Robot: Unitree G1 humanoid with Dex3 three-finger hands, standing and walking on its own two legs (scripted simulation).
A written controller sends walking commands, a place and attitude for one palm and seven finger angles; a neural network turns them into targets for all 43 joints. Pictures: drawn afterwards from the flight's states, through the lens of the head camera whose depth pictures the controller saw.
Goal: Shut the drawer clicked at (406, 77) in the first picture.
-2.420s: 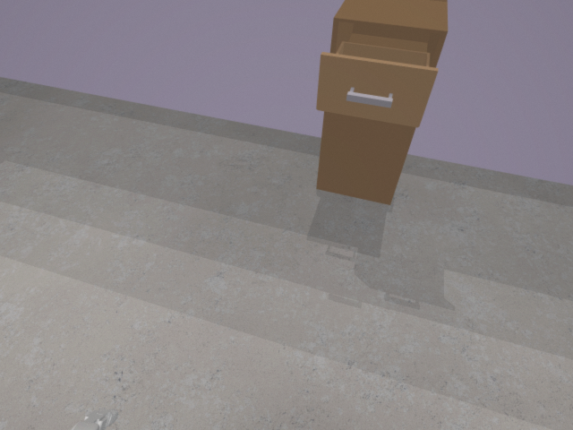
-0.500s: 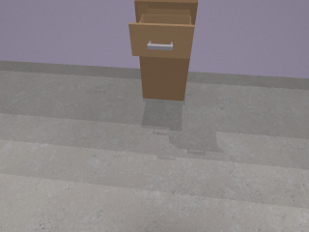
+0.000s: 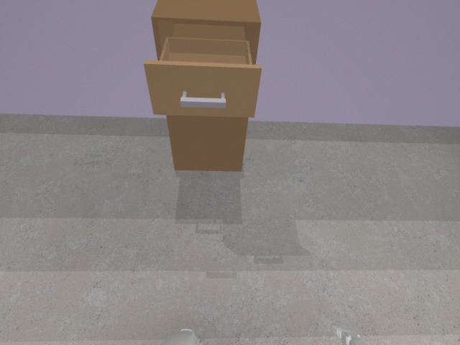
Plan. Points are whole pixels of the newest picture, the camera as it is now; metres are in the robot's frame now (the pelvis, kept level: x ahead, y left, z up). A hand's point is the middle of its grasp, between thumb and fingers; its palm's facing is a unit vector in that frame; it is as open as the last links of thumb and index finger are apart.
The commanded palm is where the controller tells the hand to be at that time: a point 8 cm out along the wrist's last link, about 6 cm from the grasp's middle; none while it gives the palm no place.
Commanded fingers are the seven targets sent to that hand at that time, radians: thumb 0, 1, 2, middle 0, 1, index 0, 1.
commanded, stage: walk to a spot facing it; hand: left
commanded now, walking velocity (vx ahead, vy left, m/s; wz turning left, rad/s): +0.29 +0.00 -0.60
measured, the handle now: (203, 98) +0.76 +0.17 -0.03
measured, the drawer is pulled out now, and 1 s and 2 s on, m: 0.30 0.30 0.30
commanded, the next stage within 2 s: turn to face it in 0.56 s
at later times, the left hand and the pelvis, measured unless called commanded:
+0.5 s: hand (178, 251) +0.33 +0.16 -0.15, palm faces -0.33 -0.92 -0.19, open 7.4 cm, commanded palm none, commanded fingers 0.00 0.90 0.90 -0.20 -0.30 -0.20 -0.30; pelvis +0.15 +0.02 +0.00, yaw -19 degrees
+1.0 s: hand (180, 242) +0.36 +0.16 -0.17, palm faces -0.24 -0.96 -0.14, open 7.4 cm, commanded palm none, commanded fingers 0.00 0.90 0.90 -0.20 -0.30 -0.20 -0.30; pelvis +0.22 +0.02 +0.01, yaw -18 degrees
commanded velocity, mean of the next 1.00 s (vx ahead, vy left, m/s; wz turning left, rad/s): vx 0.02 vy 0.00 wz -0.16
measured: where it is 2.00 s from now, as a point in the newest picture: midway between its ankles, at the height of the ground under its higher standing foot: outside the picture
